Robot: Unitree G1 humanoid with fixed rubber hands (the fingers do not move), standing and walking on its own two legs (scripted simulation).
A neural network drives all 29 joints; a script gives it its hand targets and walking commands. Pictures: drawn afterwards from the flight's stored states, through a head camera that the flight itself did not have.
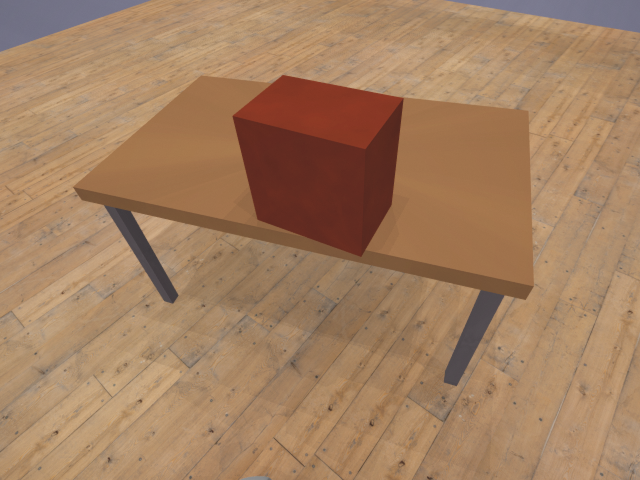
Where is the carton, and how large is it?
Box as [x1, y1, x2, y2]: [233, 75, 403, 256]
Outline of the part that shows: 282,75 233,115 235,128 257,218 262,221 360,256 391,204 403,98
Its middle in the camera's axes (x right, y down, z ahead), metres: +0.01 -0.16 +0.83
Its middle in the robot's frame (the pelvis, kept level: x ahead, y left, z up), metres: +0.74 +0.01 -0.04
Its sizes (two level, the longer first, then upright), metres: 0.270 0.181 0.274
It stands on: a table, 0.59 m high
